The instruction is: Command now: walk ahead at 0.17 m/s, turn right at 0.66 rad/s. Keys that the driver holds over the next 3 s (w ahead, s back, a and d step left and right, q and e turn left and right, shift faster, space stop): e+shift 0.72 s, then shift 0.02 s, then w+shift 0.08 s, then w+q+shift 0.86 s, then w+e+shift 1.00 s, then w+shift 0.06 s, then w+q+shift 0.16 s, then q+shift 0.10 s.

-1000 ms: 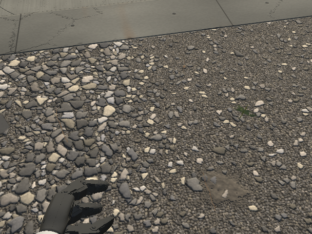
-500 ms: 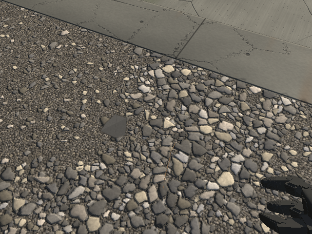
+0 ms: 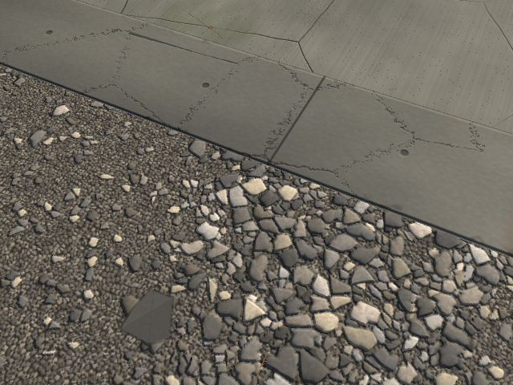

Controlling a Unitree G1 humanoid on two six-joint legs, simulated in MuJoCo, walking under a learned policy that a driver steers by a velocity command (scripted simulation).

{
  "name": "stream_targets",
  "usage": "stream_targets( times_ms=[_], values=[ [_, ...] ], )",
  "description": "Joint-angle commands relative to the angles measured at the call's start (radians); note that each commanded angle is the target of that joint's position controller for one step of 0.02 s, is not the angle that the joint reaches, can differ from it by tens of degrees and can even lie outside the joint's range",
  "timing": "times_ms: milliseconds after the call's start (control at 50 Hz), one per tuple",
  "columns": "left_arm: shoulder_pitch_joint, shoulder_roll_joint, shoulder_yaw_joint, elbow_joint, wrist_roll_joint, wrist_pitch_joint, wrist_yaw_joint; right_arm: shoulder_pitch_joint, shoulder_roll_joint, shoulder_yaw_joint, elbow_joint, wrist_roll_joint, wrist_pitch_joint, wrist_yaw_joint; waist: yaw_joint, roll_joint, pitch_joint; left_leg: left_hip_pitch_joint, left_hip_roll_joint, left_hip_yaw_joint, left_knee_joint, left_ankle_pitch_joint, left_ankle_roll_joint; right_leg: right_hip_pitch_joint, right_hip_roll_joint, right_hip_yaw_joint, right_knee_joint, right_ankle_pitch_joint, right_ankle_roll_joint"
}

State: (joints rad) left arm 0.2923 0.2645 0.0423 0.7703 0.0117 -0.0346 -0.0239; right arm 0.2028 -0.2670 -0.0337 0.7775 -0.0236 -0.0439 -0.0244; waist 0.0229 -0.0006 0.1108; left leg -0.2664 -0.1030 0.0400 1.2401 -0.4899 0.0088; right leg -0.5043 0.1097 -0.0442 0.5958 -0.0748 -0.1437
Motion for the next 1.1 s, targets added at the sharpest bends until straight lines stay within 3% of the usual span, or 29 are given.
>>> stream_targets(
  times_ms=[20, 40, 60, 100, 140, 200, 260, 360, 500, 560, 580, 600, 620, 640, 660, 680, 700, 740, 760, 820, 880, 920, 940, 980, 1020, 1060, 1080, 1100],
  values=[
    [0.019, 0.148, 0.055, -0.097, -0.022, 0.035, 0.018, 0.127, -0.123, -0.014, -0.074, -0.031, 0.021, -0.003, -0.048, 0.05, -0.257, -0.331, 0.05, -0.135, 0.238, 0.032, -0.03, 0.409, -0.354, 0.633, -0.278, 0.306, -0.22],
    [0.023, 0.127, 0.048, -0.084, -0.02, 0.042, 0.019, 0.049, -0.118, -0.014, -0.101, -0.035, 0.034, -0.004, -0.044, 0.079, -0.189, -0.327, 0.078, -0.134, 0.135, 0.049, -0.032, 0.321, -0.29, 0.565, -0.308, 0.179, -0.164],
    [0.034, 0.131, 0.051, -0.078, -0.018, 0.045, 0.021, 0.039, -0.109, -0.01, -0.111, -0.034, 0.054, -0.005, -0.044, 0.046, -0.167, -0.287, 0.088, -0.129, 0.051, 0.076, -0.034, 0.26, -0.256, 0.525, -0.328, 0.136, -0.119],
    [0.051, 0.165, 0.064, -0.068, -0.011, 0.047, 0.018, 0.032, -0.086, -0.002, -0.115, -0.031, 0.083, -0.008, -0.037, 0.011, -0.174, -0.246, 0.085, -0.12, -0.035, 0.125, -0.043, 0.218, -0.2, 0.491, -0.331, 0.13, -0.032],
    [0.041, 0.194, 0.077, -0.077, -0.011, 0.052, 0.02, 0.02, -0.083, -0.001, -0.118, -0.024, 0.091, -0.01, -0.027, -0.014, -0.196, -0.265, 0.087, -0.132, -0.104, 0.159, -0.052, 0.244, -0.175, 0.5, -0.33, 0.076, 0.04],
    [0.026, 0.209, 0.089, -0.091, -0.02, 0.073, 0.03, -0.039, -0.103, -0.01, -0.127, -0.016, 0.098, -0.01, 0.006, -0.078, -0.181, -0.325, 0.088, -0.157, -0.195, 0.21, -0.066, 0.287, -0.141, 0.552, -0.371, -0.192, 0.11],
    [0.037, 0.216, 0.097, -0.091, -0.019, 0.09, 0.033, -0.087, -0.122, -0.019, -0.128, -0.012, 0.09, -0.01, 0.04, -0.107, -0.155, -0.376, 0.086, -0.183, -0.27, 0.235, -0.073, 0.347, -0.131, 0.616, -0.393, -0.341, 0.117],
    [0.044, 0.225, 0.104, -0.085, -0.009, 0.09, 0.033, -0.121, -0.143, -0.023, -0.119, -0.004, 0.066, -0.014, 0.059, -0.125, -0.153, -0.393, 0.064, -0.214, -0.361, 0.216, -0.053, 0.436, -0.129, 0.693, -0.359, -0.299, 0.086],
    [0.007, 0.261, 0.106, -0.088, 0.007, 0.089, 0.022, -0.121, -0.181, -0.023, -0.107, 0.014, 0.042, -0.017, 0.037, -0.134, -0.154, -0.211, 0.001, -0.223, -0.542, 0.151, -0.017, 0.378, -0.114, 0.797, -0.295, -0.113, 0.023],
    [-0.054, 0.261, 0.102, -0.098, 0.01, 0.087, 0.013, -0.074, -0.196, -0.026, -0.097, 0.026, 0.034, -0.031, -0.002, -0.142, -0.145, 0.009, -0.015, -0.223, -0.738, 0.178, -0.013, 0.255, -0.072, 0.831, -0.303, -0.167, 0.064],
    [-0.066, 0.25, 0.097, -0.096, 0.006, 0.083, 0.01, -0.061, -0.206, -0.028, -0.094, 0.028, 0.03, -0.04, -0.017, -0.123, -0.139, 0.112, 0.006, -0.227, -0.857, 0.24, -0.011, 0.191, -0.032, 0.817, -0.291, -0.298, 0.1],
    [-0.022, 0.227, 0.091, -0.081, -0.003, 0.074, 0.011, -0.076, -0.231, -0.034, -0.101, 0.028, 0.03, -0.051, -0.006, -0.048, -0.159, 0.226, 0.075, -0.262, -0.963, 0.257, 0.002, 0.122, 0.034, 0.744, -0.226, -0.483, 0.15],
    [0.054, 0.181, 0.08, -0.072, -0.011, 0.065, 0.02, -0.067, -0.284, -0.043, -0.128, 0.026, 0.037, -0.059, 0.012, 0.062, -0.231, 0.306, 0.29, -0.433, -1.023, 0.09, 0.05, 0.091, 0.1, 0.578, -0.013, -0.55, 0.189],
    [0.053, 0.186, 0.085, -0.092, -0.014, 0.063, 0.024, -0.15, -0.346, -0.044, -0.166, 0.008, 0.043, -0.052, 0.015, 0.194, -0.222, 0.249, 0.482, -0.639, -1.085, 0.044, 0.158, -0.033, 0.185, 0.319, 0.267, -0.548, 0.209],
    [-0.026, 0.29, 0.1, -0.093, 0.02, 0.063, 0.023, -0.149, -0.28, -0.04, -0.145, -0.003, 0.051, -0.044, -0.005, 0.107, -0.157, 0.119, 0.461, -0.562, -1.081, 0.157, 0.208, -0.052, 0.076, 0.259, 0.401, -0.428, 0.219],
    [-0.025, 0.277, 0.1, -0.092, 0.027, 0.07, 0.013, -0.163, -0.226, -0.027, -0.143, 0.001, 0.055, -0.037, 0.012, 0.099, -0.134, 0.065, 0.393, -0.427, -1.031, 0.275, 0.192, -0.018, 0.043, 0.239, 0.487, -0.362, 0.205],
    [0.012, 0.251, 0.093, -0.074, 0.025, 0.083, 0.002, -0.181, -0.195, -0.017, -0.152, 0.003, 0.057, -0.031, 0.024, 0.089, -0.122, 0.04, 0.335, -0.316, -1.009, 0.355, 0.173, -0.014, 0.038, 0.215, 0.575, -0.322, 0.199],
    [0.039, 0.234, 0.084, -0.057, 0.011, 0.103, -0.018, -0.164, -0.17, -0.005, -0.169, 0.002, 0.064, -0.029, 0.014, 0.106, -0.108, 0.038, 0.292, -0.217, -0.985, 0.459, 0.172, -0.032, 0.015, 0.164, 0.687, -0.292, 0.197],
    [0.019, 0.23, 0.077, -0.065, 0.008, 0.105, -0.024, -0.099, -0.175, -0.007, -0.155, -0.005, 0.06, -0.021, -0.008, 0.115, -0.13, 0.091, 0.285, -0.218, -1.007, 0.307, 0.162, -0.065, -0.004, 0.155, 0.662, -0.259, 0.188],
    [-0.061, 0.215, 0.062, -0.08, 0.022, 0.098, -0.047, 0.024, -0.216, -0.028, -0.11, -0.009, 0.04, 0.001, -0.065, 0.172, -0.095, 0.209, 0.304, -0.316, -1.092, -0.128, 0.137, -0.19, -0.035, 0.155, 0.554, -0.241, 0.186],
    [-0.103, 0.163, 0.043, -0.062, 0.03, 0.071, -0.041, 0.123, -0.197, -0.031, -0.051, -0.006, 0.002, 0.018, -0.084, 0.142, -0.048, 0.238, 0.309, -0.366, -1.126, -0.132, 0.151, -0.194, -0.022, 0.21, 0.406, -0.203, 0.175],
    [-0.133, 0.162, 0.035, -0.06, 0.042, 0.055, -0.038, 0.136, -0.196, -0.036, -0.028, 0.011, -0.009, 0.027, -0.063, 0.143, -0.059, 0.255, 0.298, -0.379, -1.129, -0.085, 0.171, -0.167, -0.079, 0.119, 0.29, -0.191, 0.178],
    [-0.174, 0.155, 0.026, -0.063, 0.044, 0.044, -0.035, 0.142, -0.189, -0.035, -0.028, 0.015, -0.009, 0.032, -0.076, 0.147, -0.06, 0.233, 0.284, -0.381, -1.128, -0.055, 0.178, -0.135, -0.095, 0.074, 0.22, -0.198, 0.188],
    [-0.252, 0.124, 0.009, -0.085, 0.029, 0.025, -0.03, 0.18, -0.199, -0.045, -0.007, 0.012, -0.01, 0.038, -0.092, 0.157, -0.051, 0.16, 0.274, -0.398, -1.119, -0.024, 0.196, -0.03, -0.084, 0.054, 0.084, -0.263, 0.2],
    [-0.262, 0.111, -0.004, -0.094, 0.015, 0.01, -0.022, 0.181, -0.217, -0.059, 0.007, 0.011, -0.004, 0.041, -0.069, 0.162, -0.03, 0.071, 0.269, -0.411, -1.098, -0.014, 0.212, 0.084, -0.065, 0.045, -0.045, -0.32, 0.186],
    [-0.182, 0.106, -0.009, -0.076, 0.004, -0.008, 0.002, 0.14, -0.209, -0.066, 0.002, 0.016, 0.005, 0.045, -0.012, 0.124, -0.033, -0.063, 0.246, -0.407, -1.041, 0.045, 0.203, 0.302, -0.06, 0.033, -0.221, -0.184, 0.147],
    [-0.086, 0.122, -0.004, -0.046, 0.005, -0.022, 0.021, 0.12, -0.187, -0.064, -0.004, 0.025, 0.004, 0.044, 0.036, 0.075, -0.067, -0.206, 0.212, -0.382, -0.965, 0.057, 0.174, 0.531, -0.083, 0.047, -0.282, -0.085, 0.125],
    [0.059, 0.183, 0.016, -0.009, 0.014, -0.033, 0.043, 0.068, -0.146, -0.056, -0.033, 0.033, -0.012, 0.045, 0.112, 0.008, -0.138, -0.425, 0.153, -0.324, -0.817, 0.019, 0.131, 0.815, -0.19, 0.136, -0.258, -0.162, 0.101]
  ],
)
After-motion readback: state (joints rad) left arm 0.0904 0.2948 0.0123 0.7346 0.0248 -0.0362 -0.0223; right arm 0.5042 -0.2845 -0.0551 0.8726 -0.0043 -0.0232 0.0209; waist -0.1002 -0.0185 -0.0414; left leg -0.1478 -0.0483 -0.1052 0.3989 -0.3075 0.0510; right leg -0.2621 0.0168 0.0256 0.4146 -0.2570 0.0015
